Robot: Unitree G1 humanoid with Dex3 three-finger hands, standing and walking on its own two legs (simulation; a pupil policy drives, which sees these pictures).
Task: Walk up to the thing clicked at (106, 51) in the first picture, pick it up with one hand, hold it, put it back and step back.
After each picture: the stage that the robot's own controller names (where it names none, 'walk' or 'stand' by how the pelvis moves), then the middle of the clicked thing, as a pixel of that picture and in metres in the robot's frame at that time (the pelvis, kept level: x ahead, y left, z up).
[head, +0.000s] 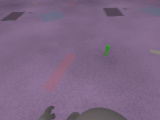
stand; (106, 50) +1.35 -0.26 -0.66
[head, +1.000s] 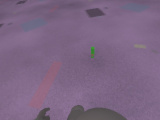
walk; (92, 52) +1.24 +0.10 -0.63
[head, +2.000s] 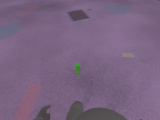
walk; (77, 69) +0.77 +0.27 -0.64
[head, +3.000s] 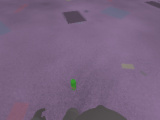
walk; (73, 84) +0.50 +0.20 -0.64
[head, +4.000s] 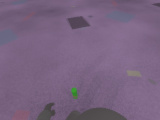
stand; (74, 93) +0.41 +0.22 -0.64
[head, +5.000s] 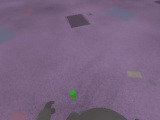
stand; (73, 95) +0.36 +0.22 -0.65
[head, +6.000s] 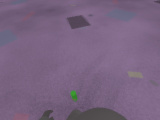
stand; (74, 96) +0.36 +0.23 -0.65
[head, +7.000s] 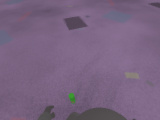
stand; (72, 98) +0.34 +0.23 -0.66
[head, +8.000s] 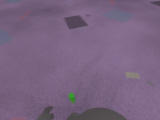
stand; (72, 98) +0.33 +0.23 -0.66
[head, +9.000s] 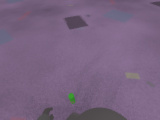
stand; (72, 98) +0.33 +0.23 -0.66
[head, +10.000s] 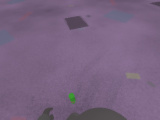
stand; (72, 98) +0.33 +0.23 -0.66
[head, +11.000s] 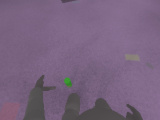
go down; (68, 82) +0.36 +0.24 -0.55
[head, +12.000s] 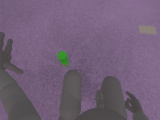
go down; (64, 60) +0.41 +0.27 -0.27
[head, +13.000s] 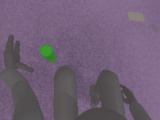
close in; (49, 55) +0.39 +0.30 -0.20
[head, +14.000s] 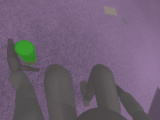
close; (28, 55) +0.37 +0.32 -0.15
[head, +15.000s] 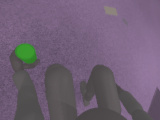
lift; (29, 57) +0.36 +0.32 -0.15
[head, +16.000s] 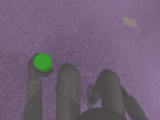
lift; (44, 65) +0.28 +0.30 -0.11
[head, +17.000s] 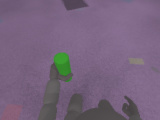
lift; (64, 69) +0.32 +0.19 +0.06
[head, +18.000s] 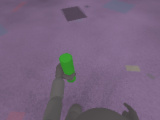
hold; (69, 70) +0.33 +0.17 +0.04
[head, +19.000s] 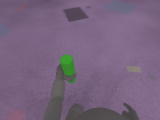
hold; (69, 71) +0.33 +0.17 +0.04
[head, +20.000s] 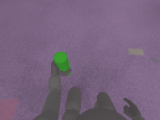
crouch; (64, 66) +0.36 +0.20 -0.02
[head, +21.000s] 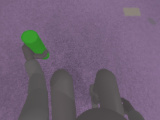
lower; (39, 48) +0.44 +0.31 -0.08
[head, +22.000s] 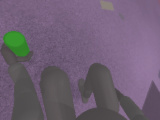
lower; (21, 49) +0.41 +0.33 -0.16
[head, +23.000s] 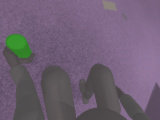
lower; (23, 51) +0.39 +0.34 -0.16
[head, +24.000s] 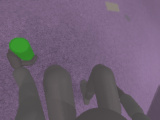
lower; (26, 54) +0.37 +0.33 -0.16
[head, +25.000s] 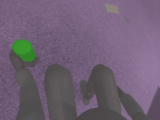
lower; (28, 55) +0.37 +0.33 -0.16
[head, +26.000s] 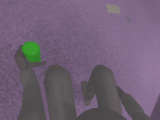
open; (33, 56) +0.37 +0.31 -0.16
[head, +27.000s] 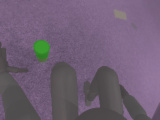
stand; (42, 53) +0.37 +0.30 -0.16
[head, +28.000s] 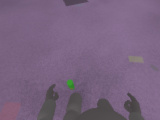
stand; (71, 85) +0.36 +0.21 -0.52
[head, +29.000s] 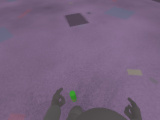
stand; (73, 96) +0.35 +0.21 -0.60
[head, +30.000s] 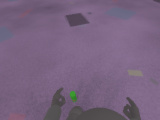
stand; (73, 97) +0.34 +0.21 -0.60
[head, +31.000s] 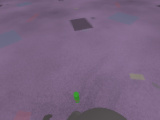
stand; (76, 97) +0.37 +0.20 -0.65
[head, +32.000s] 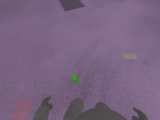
walk; (74, 80) +0.45 +0.19 -0.63
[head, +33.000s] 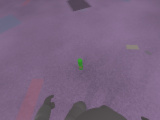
walk; (80, 64) +0.75 +0.22 -0.63
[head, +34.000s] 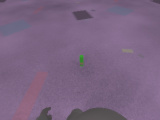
stand; (81, 61) +1.00 +0.23 -0.64
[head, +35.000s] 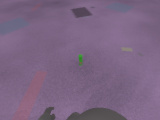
stand; (80, 60) +0.99 +0.23 -0.66
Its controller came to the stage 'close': yes
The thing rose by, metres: 0.68
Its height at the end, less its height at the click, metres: +0.00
